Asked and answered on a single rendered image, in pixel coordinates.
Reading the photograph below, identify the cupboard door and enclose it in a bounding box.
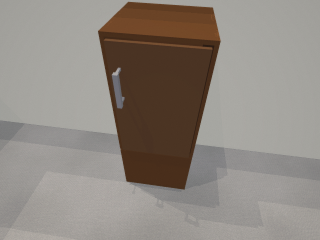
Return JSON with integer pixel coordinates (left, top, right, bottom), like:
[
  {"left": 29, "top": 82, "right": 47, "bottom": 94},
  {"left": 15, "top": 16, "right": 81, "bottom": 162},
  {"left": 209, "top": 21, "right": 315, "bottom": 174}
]
[{"left": 103, "top": 38, "right": 213, "bottom": 158}]

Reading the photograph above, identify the handle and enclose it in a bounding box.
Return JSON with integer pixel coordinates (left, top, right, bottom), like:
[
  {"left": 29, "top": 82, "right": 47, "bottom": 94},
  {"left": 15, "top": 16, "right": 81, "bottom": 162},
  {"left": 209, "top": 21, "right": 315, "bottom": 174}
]
[{"left": 112, "top": 67, "right": 125, "bottom": 109}]

